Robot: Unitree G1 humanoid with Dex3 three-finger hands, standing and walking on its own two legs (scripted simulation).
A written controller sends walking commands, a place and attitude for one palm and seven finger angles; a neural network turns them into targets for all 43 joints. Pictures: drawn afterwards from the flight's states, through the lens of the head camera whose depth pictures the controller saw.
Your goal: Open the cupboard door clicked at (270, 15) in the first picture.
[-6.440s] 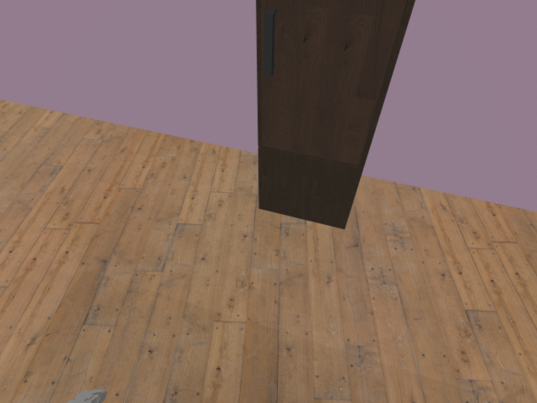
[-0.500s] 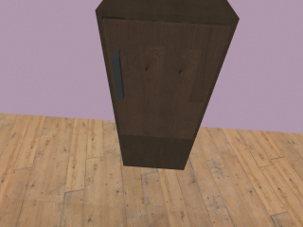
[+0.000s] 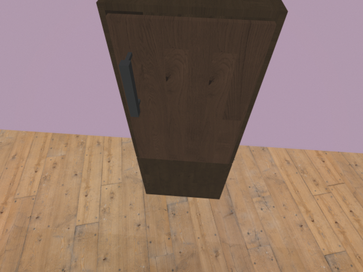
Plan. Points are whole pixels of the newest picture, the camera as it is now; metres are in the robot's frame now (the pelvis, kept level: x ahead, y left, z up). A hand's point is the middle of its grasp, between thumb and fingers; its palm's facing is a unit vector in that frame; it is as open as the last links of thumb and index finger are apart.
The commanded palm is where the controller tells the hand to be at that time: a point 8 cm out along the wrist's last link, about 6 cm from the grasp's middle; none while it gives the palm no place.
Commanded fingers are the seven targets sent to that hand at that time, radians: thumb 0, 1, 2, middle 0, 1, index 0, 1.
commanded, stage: come to a stop and stand still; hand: left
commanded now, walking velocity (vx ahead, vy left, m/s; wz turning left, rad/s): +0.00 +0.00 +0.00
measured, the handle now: (132, 86) +0.56 +0.19 +0.08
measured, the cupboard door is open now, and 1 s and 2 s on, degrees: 0 0 0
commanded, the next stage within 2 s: look again from close up in 0.76 s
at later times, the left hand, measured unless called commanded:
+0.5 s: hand out of the picture -0.02 +0.24 -0.17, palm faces +0.01 -0.97 -0.23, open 7.4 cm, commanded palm none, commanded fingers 0.00 0.90 0.90 -0.20 -0.30 -0.20 -0.30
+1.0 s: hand out of the picture -0.10 +0.20 -0.17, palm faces +0.03 -0.99 -0.15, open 7.4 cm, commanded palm none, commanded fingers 0.00 0.90 0.90 -0.20 -0.30 -0.20 -0.30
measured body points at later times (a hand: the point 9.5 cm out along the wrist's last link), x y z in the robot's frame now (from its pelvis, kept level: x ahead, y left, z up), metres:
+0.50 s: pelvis -0.05 +0.05 +0.00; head -0.05 +0.06 +0.45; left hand -0.02 +0.30 -0.15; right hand +0.00 -0.18 -0.14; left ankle +0.00 +0.13 -0.73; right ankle -0.07 -0.09 -0.73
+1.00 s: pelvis -0.06 +0.04 +0.01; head -0.06 +0.05 +0.46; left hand -0.10 +0.25 -0.16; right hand -0.04 -0.18 -0.15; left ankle +0.00 +0.13 -0.73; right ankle -0.07 -0.09 -0.73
